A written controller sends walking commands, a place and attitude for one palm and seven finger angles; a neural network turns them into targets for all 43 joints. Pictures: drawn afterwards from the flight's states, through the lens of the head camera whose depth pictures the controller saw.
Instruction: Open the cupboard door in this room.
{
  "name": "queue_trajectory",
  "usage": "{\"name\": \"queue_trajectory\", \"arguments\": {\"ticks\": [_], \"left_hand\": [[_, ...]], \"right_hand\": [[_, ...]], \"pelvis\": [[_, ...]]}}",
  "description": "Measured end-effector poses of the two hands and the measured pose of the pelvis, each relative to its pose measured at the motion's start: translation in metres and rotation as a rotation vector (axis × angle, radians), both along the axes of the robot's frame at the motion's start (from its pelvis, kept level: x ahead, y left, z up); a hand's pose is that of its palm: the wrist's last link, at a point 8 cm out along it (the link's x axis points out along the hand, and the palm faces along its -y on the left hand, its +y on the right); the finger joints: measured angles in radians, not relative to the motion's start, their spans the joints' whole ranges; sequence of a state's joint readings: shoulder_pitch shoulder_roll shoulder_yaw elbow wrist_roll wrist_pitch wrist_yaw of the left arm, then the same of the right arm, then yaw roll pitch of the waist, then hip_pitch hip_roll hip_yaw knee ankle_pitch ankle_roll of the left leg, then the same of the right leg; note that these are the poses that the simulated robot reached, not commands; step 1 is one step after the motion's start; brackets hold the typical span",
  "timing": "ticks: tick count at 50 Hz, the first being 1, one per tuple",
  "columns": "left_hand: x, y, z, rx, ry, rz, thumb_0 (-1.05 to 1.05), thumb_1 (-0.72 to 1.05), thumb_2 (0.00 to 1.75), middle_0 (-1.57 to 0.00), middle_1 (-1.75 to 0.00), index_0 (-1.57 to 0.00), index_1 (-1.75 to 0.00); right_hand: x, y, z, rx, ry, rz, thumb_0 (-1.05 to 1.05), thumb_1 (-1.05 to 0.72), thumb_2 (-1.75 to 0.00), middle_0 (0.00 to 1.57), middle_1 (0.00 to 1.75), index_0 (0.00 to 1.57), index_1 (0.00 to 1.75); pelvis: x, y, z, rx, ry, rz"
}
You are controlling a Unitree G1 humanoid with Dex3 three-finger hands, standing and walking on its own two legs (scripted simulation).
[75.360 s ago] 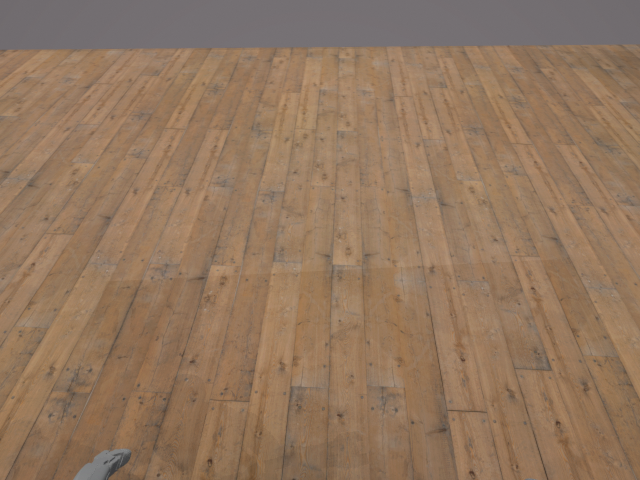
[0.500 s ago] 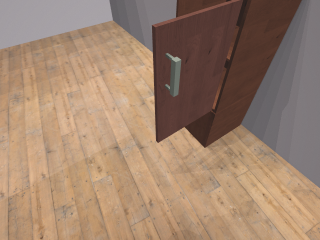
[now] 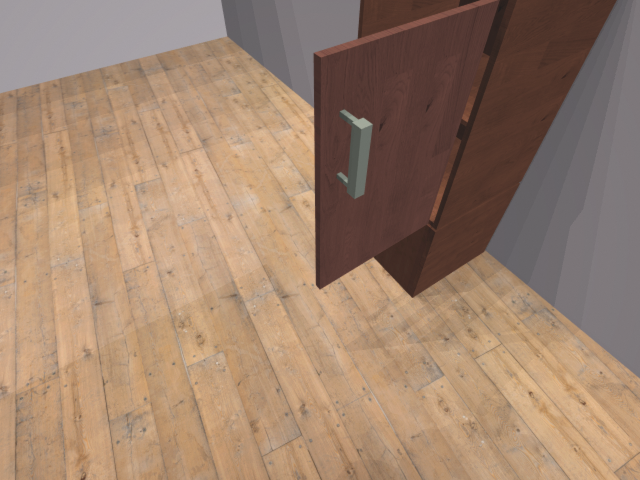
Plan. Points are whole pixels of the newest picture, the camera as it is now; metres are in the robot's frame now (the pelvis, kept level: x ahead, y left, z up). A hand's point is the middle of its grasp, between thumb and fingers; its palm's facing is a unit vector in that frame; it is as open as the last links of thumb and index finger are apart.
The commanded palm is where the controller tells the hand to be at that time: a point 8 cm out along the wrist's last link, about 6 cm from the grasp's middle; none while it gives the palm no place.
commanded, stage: look to check the result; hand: left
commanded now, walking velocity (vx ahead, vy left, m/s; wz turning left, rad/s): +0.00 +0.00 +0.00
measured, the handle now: (350, 155) +0.61 -0.02 +0.06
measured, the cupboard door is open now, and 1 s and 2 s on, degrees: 92 92 92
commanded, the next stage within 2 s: stand and wait in 0.36 s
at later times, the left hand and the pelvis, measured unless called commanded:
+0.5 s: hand out of the picture +0.06 +0.21 -0.16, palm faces +0.00 -0.96 -0.28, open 7.4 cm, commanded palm none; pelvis +0.01 -0.01 +0.00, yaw +0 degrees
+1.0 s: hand out of the picture +0.08 +0.22 -0.15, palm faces -0.01 -0.95 -0.32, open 7.4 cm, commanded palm none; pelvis +0.02 -0.01 +0.01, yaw +0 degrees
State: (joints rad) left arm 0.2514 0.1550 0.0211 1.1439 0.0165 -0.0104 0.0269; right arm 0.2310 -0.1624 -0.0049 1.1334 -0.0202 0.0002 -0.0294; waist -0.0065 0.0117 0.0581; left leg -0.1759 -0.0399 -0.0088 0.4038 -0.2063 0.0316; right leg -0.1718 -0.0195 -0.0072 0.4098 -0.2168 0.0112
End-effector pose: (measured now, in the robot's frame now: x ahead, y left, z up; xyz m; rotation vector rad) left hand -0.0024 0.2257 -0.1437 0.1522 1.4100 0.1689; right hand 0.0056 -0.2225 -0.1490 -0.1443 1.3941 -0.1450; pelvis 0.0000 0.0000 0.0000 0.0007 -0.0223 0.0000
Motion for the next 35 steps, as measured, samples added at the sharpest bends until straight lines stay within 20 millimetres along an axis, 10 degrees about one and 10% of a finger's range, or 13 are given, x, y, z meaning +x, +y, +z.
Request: {"name": "queue_trajectory", "arguments": {"ticks": [35], "left_hand": [[0.075, 0.039, 0.021, 0.104, -0.143, -0.069, 0.0, 0.91, 0.9, -0.21, -0.3, -0.2, -0.3]], "right_hand": [[0.061, -0.059, 0.019, -0.107, -0.1, 0.05, 0.0, -0.91, -0.9, 0.2, 0.3, 0.2, 0.3]], "pelvis": [[0.013, -0.009, 0.004, 0.002, -0.003, 0.003]]}}
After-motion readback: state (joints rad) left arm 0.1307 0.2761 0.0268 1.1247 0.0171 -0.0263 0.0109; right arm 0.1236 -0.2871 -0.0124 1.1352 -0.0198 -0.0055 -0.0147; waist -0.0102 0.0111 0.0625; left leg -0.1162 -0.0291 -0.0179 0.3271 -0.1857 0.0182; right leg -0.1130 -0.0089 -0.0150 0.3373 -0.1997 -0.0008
